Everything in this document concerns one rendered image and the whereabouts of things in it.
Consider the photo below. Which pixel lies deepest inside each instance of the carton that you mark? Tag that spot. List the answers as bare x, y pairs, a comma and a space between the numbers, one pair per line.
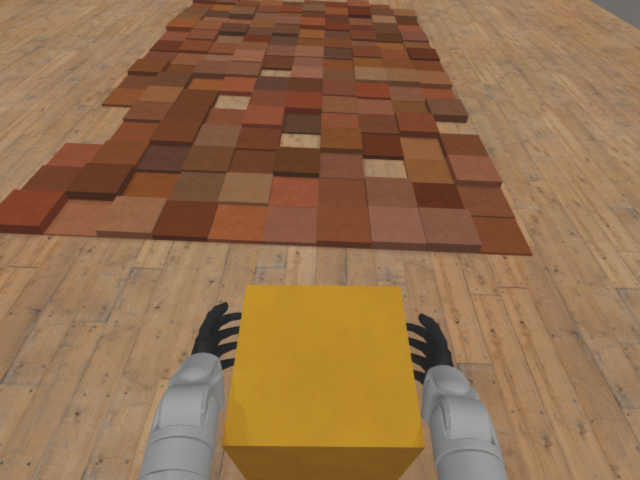
323, 386

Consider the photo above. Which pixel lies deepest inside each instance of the right robot forearm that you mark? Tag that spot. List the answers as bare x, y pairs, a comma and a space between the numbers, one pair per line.
464, 442

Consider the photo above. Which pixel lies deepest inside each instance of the right robot hand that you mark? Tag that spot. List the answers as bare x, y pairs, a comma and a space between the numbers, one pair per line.
435, 350

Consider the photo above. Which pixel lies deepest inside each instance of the left robot hand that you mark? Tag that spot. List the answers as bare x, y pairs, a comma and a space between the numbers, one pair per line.
209, 337

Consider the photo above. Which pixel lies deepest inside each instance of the left robot forearm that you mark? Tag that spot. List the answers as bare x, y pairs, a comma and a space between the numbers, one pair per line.
182, 438

